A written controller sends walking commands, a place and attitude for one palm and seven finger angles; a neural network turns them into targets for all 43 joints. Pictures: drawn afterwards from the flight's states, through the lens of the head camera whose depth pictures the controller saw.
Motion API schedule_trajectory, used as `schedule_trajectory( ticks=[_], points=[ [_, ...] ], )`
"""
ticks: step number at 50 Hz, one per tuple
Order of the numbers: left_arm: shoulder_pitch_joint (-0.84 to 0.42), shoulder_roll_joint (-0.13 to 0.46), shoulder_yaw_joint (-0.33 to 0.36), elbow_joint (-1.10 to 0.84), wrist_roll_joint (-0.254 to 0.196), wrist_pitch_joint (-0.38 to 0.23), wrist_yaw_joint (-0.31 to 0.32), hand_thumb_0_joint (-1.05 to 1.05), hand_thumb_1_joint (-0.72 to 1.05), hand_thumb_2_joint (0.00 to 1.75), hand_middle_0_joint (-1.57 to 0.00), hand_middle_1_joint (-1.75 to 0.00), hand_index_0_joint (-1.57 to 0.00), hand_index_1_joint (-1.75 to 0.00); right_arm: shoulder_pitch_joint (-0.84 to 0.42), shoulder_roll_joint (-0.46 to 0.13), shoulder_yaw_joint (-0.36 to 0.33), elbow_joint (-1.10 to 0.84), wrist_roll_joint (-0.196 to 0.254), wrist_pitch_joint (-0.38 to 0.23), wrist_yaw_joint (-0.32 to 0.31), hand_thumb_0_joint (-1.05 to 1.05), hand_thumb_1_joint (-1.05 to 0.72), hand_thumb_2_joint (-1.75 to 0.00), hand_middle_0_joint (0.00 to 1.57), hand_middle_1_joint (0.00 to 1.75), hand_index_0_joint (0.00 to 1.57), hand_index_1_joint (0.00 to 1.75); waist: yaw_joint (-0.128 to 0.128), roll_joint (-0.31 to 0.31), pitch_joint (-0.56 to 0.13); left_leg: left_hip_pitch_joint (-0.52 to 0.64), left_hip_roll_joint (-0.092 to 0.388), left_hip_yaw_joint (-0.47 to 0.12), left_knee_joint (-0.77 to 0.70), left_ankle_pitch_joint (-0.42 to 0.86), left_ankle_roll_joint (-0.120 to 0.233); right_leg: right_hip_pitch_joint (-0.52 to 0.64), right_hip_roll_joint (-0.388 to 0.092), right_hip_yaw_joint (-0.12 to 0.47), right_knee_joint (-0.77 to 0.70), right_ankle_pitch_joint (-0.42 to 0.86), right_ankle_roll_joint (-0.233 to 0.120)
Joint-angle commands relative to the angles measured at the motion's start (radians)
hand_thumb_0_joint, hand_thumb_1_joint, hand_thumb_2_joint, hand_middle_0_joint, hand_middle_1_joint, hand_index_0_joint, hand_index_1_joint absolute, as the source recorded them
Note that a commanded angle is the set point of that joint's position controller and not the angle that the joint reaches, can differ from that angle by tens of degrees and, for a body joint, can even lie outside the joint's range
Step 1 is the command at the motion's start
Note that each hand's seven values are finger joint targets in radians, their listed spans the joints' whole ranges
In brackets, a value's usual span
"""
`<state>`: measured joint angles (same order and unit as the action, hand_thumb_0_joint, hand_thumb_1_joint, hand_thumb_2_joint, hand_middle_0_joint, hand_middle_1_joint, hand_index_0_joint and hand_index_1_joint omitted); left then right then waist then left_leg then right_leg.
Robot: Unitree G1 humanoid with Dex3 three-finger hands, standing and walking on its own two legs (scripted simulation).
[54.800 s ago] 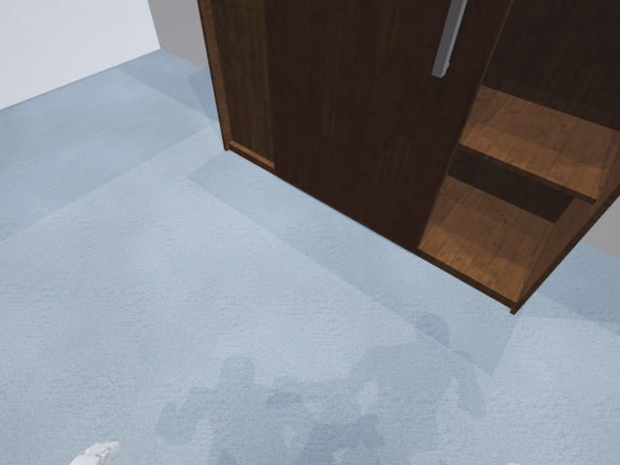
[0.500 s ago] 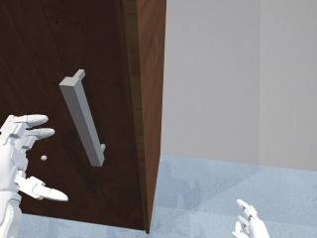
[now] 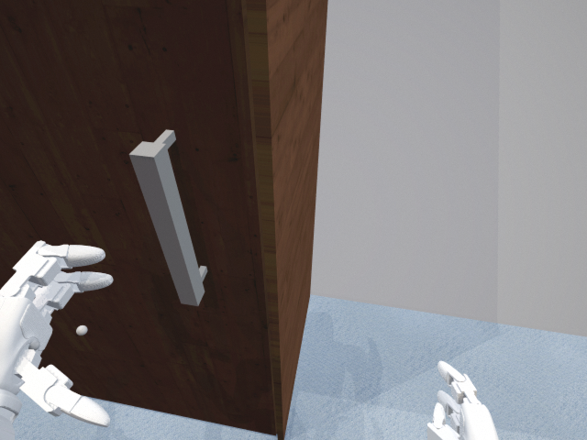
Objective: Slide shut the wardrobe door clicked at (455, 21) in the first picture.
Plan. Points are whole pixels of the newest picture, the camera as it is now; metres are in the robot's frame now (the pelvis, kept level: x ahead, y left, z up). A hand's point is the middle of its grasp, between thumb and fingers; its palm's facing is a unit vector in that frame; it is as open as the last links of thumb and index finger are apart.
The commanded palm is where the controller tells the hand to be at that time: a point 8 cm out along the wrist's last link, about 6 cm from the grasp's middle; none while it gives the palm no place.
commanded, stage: draw the hand back to the body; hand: left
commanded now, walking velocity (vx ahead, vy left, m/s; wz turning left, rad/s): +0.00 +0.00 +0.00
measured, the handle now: (181, 226) +0.33 +0.21 +0.16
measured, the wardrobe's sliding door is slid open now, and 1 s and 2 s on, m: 0.00 0.00 0.00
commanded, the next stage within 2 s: step back with the hand held close in 1.48 s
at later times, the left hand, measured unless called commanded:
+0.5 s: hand (90, 301) +0.19 +0.25 +0.17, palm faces +0.25 -0.92 -0.31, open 14.2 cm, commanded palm +0.14 +0.30 +0.18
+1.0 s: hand (103, 259) +0.24 +0.26 +0.18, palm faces +0.39 -0.83 -0.39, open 9.8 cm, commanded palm +0.19 +0.30 +0.19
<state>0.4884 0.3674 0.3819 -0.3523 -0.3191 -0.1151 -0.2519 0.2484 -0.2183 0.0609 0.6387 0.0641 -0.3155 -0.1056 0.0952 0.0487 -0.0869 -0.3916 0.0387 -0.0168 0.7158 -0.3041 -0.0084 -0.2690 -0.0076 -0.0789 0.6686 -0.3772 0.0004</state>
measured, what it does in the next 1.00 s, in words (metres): stands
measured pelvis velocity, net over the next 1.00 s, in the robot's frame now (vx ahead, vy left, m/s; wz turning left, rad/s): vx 0.04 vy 0.01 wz -0.06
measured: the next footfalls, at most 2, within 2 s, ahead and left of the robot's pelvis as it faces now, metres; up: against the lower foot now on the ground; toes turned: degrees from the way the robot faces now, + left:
none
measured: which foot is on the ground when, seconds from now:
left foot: down 0.00-1.00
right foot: down 0.00-1.00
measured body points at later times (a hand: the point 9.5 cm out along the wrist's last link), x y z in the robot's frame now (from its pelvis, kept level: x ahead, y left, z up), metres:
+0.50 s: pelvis +0.01 -0.01 +0.01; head -0.03 -0.02 +0.46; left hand +0.17 +0.30 +0.19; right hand +0.21 -0.23 -0.03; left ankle +0.05 +0.12 -0.72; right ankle -0.01 -0.12 -0.72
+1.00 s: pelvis +0.04 +0.01 +0.02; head +0.01 +0.00 +0.47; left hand +0.21 +0.30 +0.20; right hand +0.22 -0.22 -0.05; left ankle +0.05 +0.12 -0.72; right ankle -0.01 -0.12 -0.72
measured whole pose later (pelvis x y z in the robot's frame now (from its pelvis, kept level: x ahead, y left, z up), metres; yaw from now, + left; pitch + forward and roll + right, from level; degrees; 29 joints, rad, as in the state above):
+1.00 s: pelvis +0.04 +0.01 +0.02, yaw -3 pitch -4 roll +0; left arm 0.48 0.36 0.33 -0.40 -0.07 -0.10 0.11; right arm 0.21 -0.21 0.02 0.63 0.00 -0.17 -0.07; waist 0.06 0.04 0.00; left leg -0.15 0.02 0.06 0.49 -0.27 0.01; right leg -0.06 -0.03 -0.01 0.45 -0.32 0.02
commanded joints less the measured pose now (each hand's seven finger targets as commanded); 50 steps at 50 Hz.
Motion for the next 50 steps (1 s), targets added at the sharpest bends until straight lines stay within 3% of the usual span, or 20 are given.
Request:
schedule_trajectory(
  ticks=[1, 4, 7, 9, 11, 15, 19, 20, 21, 22, 23, 25, 27, 31, 33, 35, 37, 41, 42, 50],
  points=[
    [-0.185, 0.254, 0.134, -0.176, -0.065, 0.061, -0.084, 0.00, -0.55, 0.20, -0.25, -1.15, -0.25, -1.15, -0.165, -0.129, -0.036, -0.194, 0.025, -0.102, -0.045, 0.00, -0.90, -0.90, 0.20, 0.30, 0.20, 0.30, -0.027, 0.059, 0.006, 0.128, -0.031, -0.021, -0.161, -0.004, 0.034, -0.093, 0.029, 0.044, -0.210, 0.034, -0.012],
    [-0.227, 0.296, 0.196, -0.114, -0.122, 0.100, -0.139, 0.00, -0.55, 0.20, -0.25, -1.15, -0.25, -1.15, -0.166, -0.142, -0.029, -0.189, 0.029, -0.127, -0.053, 0.00, -0.90, -0.90, 0.20, 0.30, 0.20, 0.30, -0.026, -0.009, 0.015, 0.143, -0.030, -0.027, -0.162, 0.016, 0.036, -0.090, 0.035, 0.054, -0.235, 0.034, -0.005],
    [-0.224, 0.277, 0.203, -0.083, -0.159, 0.114, -0.183, 0.00, -0.55, 0.20, -0.25, -1.15, -0.25, -1.15, -0.164, -0.144, -0.021, -0.199, 0.034, -0.149, -0.039, 0.00, -0.90, -0.90, 0.20, 0.30, 0.20, 0.30, -0.019, 0.045, 0.009, 0.170, -0.035, -0.024, -0.172, 0.040, 0.032, -0.076, 0.036, 0.053, -0.230, 0.078, -0.008],
    [-0.203, 0.278, 0.209, -0.064, -0.154, 0.131, -0.187, 0.00, -0.55, 0.20, -0.25, -1.15, -0.25, -1.15, -0.161, -0.143, -0.025, -0.204, 0.034, -0.153, -0.029, 0.00, -0.90, -0.90, 0.20, 0.30, 0.20, 0.30, -0.013, 0.022, 0.014, 0.164, -0.035, -0.019, -0.173, 0.053, 0.033, -0.074, 0.036, 0.059, -0.234, 0.096, -0.004],
    [-0.164, 0.254, 0.196, -0.048, -0.139, 0.146, -0.181, 0.00, -0.55, 0.20, -0.25, -1.15, -0.25, -1.15, -0.160, -0.143, -0.029, -0.209, 0.037, -0.149, -0.016, 0.00, -0.90, -0.90, 0.20, 0.30, 0.20, 0.30, -0.013, 0.042, 0.026, 0.162, -0.036, -0.011, -0.177, 0.068, 0.031, -0.071, 0.038, 0.053, -0.232, 0.114, -0.006],
    [-0.177, 0.276, 0.205, -0.135, -0.124, 0.150, -0.163, 0.00, -0.55, 0.20, -0.25, -1.15, -0.25, -1.15, -0.165, -0.147, -0.036, -0.221, 0.034, -0.151, -0.008, 0.00, -0.90, -0.90, 0.20, 0.30, 0.20, 0.30, -0.010, 0.049, 0.005, 0.188, -0.037, -0.004, -0.179, 0.092, 0.034, -0.055, 0.038, 0.048, -0.231, 0.149, -0.006],
    [-0.180, 0.285, 0.229, -0.153, -0.123, 0.134, -0.147, 0.00, -0.41, 0.27, -0.25, -1.07, -0.25, -1.07, -0.151, -0.147, -0.042, -0.216, 0.032, -0.151, -0.011, 0.00, -0.90, -0.90, 0.20, 0.30, 0.20, 0.30, -0.014, 0.040, -0.008, 0.205, -0.034, 0.002, -0.180, 0.118, 0.035, -0.052, 0.039, 0.041, -0.230, 0.182, -0.002],
    [-0.184, 0.285, 0.227, -0.171, -0.117, 0.131, -0.140, 0.00, -0.37, 0.29, -0.24, -1.04, -0.24, -1.04, -0.155, -0.146, -0.040, -0.211, 0.030, -0.150, -0.012, 0.00, -0.90, -0.90, 0.20, 0.30, 0.20, 0.30, -0.010, 0.063, -0.008, 0.210, -0.035, 0.003, -0.181, 0.117, 0.034, -0.045, 0.039, 0.041, -0.232, 0.176, -0.005],
    [-0.190, 0.331, 0.220, -0.351, 0.083, 0.050, 0.086, 0.00, -0.33, 0.31, -0.24, -1.02, -0.24, -1.02, -0.171, -0.120, -0.061, -0.217, -0.023, -0.120, -0.005, 0.00, -0.90, -0.90, 0.20, 0.30, 0.20, 0.30, 0.012, 0.071, 0.127, 0.142, -0.038, 0.033, -0.196, 0.097, 0.021, -0.068, 0.029, 0.079, -0.318, 0.148, -0.007],
    [-0.072, 0.218, 0.166, -0.233, 0.100, 0.040, 0.178, 0.00, -0.30, 0.32, -0.24, -1.00, -0.24, -1.00, -0.165, -0.114, -0.063, -0.203, -0.026, -0.106, -0.004, 0.00, -0.90, -0.90, 0.20, 0.30, 0.20, 0.30, -0.012, 0.033, 0.149, 0.146, -0.029, 0.041, -0.192, 0.062, 0.011, -0.081, 0.012, 0.070, -0.326, 0.103, -0.012],
    [-0.024, 0.164, 0.110, -0.222, 0.133, 0.026, 0.232, 0.00, -0.26, 0.34, -0.24, -0.98, -0.24, -0.98, -0.151, -0.108, -0.066, -0.193, -0.029, -0.082, 0.000, 0.00, -0.90, -0.90, 0.20, 0.30, 0.20, 0.30, -0.015, 0.016, 0.137, 0.163, -0.021, 0.043, -0.193, 0.052, 0.012, -0.063, 0.005, 0.069, -0.316, 0.089, -0.011],
    [-0.011, 0.196, 0.120, -0.243, 0.172, -0.006, 0.300, 0.00, -0.19, 0.37, -0.24, -0.94, -0.24, -0.94, -0.147, -0.117, -0.077, -0.184, -0.036, -0.044, 0.002, 0.00, -0.90, -0.90, 0.20, 0.30, 0.20, 0.30, -0.014, -0.012, 0.092, 0.189, -0.020, 0.050, -0.205, 0.054, 0.021, -0.030, -0.004, 0.074, -0.321, 0.082, -0.010],
    [-0.045, 0.205, 0.104, -0.276, 0.198, -0.032, 0.339, 0.00, -0.12, 0.41, -0.24, -0.89, -0.24, -0.89, -0.149, -0.118, -0.083, -0.183, -0.041, -0.027, 0.001, 0.00, -0.90, -0.90, 0.20, 0.30, 0.20, 0.30, -0.021, 0.032, 0.058, 0.225, -0.017, 0.059, -0.214, 0.057, 0.027, -0.019, -0.012, 0.084, -0.325, 0.081, -0.009],
    [-0.063, 0.176, 0.064, -0.281, 0.235, -0.056, 0.380, 0.00, 0.03, 0.48, -0.23, -0.81, -0.23, -0.81, -0.146, -0.118, -0.091, -0.160, -0.054, -0.004, 0.000, 0.00, -0.90, -0.90, 0.20, 0.30, 0.20, 0.30, -0.032, 0.045, 0.027, 0.275, -0.010, 0.051, -0.241, 0.121, 0.033, 0.027, -0.013, 0.071, -0.298, 0.163, -0.012],
    [-0.058, 0.173, 0.060, -0.279, 0.242, -0.056, 0.388, 0.00, 0.10, 0.51, -0.23, -0.77, -0.23, -0.77, -0.154, -0.119, -0.091, -0.158, -0.057, 0.009, 0.002, 0.00, -0.90, -0.90, 0.20, 0.30, 0.20, 0.30, -0.028, 0.006, 0.017, 0.288, -0.007, 0.047, -0.253, 0.168, 0.035, 0.050, -0.013, 0.060, -0.280, 0.218, -0.010],
    [-0.071, 0.192, 0.072, -0.279, 0.253, -0.056, 0.394, 0.00, 0.17, 0.55, -0.22, -0.73, -0.22, -0.73, -0.154, -0.123, -0.091, -0.151, -0.058, 0.022, 0.005, 0.00, -0.90, -0.90, 0.20, 0.30, 0.20, 0.30, -0.023, 0.019, 0.007, 0.298, -0.008, 0.045, -0.263, 0.207, 0.033, 0.072, -0.012, 0.057, -0.274, 0.252, -0.012],
    [-0.055, 0.176, 0.064, -0.264, 0.251, -0.053, 0.395, 0.00, 0.25, 0.58, -0.22, -0.68, -0.22, -0.68, -0.158, -0.120, -0.090, -0.152, -0.059, 0.036, 0.011, 0.00, -0.90, -0.90, 0.20, 0.30, 0.20, 0.30, -0.020, -0.008, 0.007, 0.301, -0.002, 0.037, -0.273, 0.236, 0.030, 0.081, -0.011, 0.049, -0.265, 0.278, -0.011],
    [-0.061, 0.152, 0.046, -0.237, 0.250, -0.047, 0.391, 0.00, 0.39, 0.65, -0.22, -0.60, -0.22, -0.60, -0.162, -0.112, -0.088, -0.156, -0.058, 0.064, 0.017, 0.00, -0.90, -0.90, 0.20, 0.30, 0.20, 0.30, -0.024, 0.007, 0.053, 0.297, 0.003, 0.037, -0.288, 0.258, 0.025, 0.088, -0.009, 0.046, -0.270, 0.290, -0.012],
    [-0.070, 0.176, 0.069, -0.243, 0.251, -0.048, 0.392, 0.00, 0.43, 0.67, -0.22, -0.58, -0.22, -0.58, -0.161, -0.116, -0.089, -0.158, -0.058, 0.070, 0.018, 0.00, -0.90, -0.90, 0.20, 0.30, 0.20, 0.30, -0.018, -0.004, 0.035, 0.304, 0.003, 0.035, -0.294, 0.269, 0.024, 0.097, -0.007, 0.046, -0.271, 0.299, -0.011],
    [-0.096, 0.171, 0.071, -0.239, 0.247, -0.041, 0.385, 0.00, 0.72, 0.81, -0.21, -0.41, -0.21, -0.41, -0.161, -0.112, -0.090, -0.164, -0.061, 0.114, 0.029, 0.00, -0.90, -0.90, 0.20, 0.30, 0.20, 0.30, -0.022, 0.018, 0.033, 0.320, 0.006, 0.045, -0.303, 0.319, 0.018, 0.124, -0.007, 0.046, -0.285, 0.338, -0.012]
  ],
)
